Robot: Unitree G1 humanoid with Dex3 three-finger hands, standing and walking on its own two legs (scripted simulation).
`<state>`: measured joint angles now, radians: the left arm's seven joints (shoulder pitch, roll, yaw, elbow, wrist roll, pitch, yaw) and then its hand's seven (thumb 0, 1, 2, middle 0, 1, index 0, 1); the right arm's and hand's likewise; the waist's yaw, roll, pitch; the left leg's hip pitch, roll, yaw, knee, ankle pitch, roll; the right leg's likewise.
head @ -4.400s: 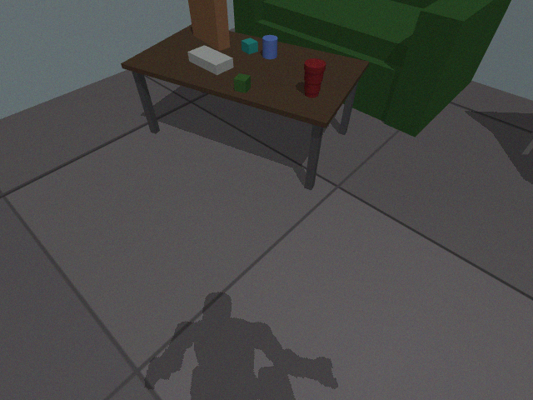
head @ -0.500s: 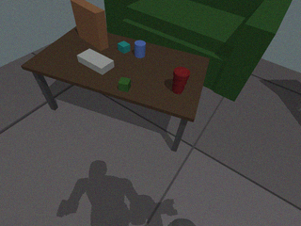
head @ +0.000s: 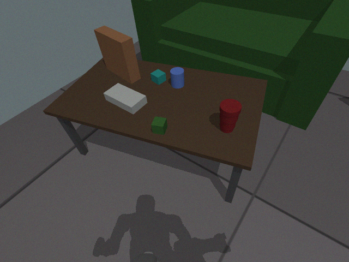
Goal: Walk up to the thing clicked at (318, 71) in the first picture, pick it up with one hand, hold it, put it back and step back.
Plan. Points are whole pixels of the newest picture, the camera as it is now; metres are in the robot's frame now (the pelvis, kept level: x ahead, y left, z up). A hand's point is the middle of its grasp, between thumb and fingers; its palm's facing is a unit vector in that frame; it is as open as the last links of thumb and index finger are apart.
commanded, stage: walk up
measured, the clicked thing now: (228, 117) +0.78 -0.19 -0.24
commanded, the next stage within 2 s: stand in 1.68 s
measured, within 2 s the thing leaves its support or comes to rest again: neither
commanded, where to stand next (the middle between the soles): +0.15 +0.01 m, yaw +0 degrees
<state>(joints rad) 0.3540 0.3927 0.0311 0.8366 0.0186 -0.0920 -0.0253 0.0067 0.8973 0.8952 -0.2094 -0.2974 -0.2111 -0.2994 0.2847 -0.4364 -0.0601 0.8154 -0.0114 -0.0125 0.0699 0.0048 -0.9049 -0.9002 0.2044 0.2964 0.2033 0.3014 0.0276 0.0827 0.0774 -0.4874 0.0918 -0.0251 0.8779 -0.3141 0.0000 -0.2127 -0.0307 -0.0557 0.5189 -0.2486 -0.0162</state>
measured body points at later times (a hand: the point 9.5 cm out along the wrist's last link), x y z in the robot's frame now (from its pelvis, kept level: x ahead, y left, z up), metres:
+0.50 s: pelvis +0.06 +0.04 -0.01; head +0.09 +0.04 +0.44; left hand +0.12 +0.35 -0.14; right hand +0.16 -0.27 -0.13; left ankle +0.12 +0.16 -0.73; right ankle +0.06 -0.10 -0.73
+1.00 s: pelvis +0.07 +0.02 +0.01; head +0.08 +0.02 +0.46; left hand +0.19 +0.31 -0.12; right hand +0.13 -0.29 -0.12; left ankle +0.12 +0.16 -0.73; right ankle +0.06 -0.10 -0.73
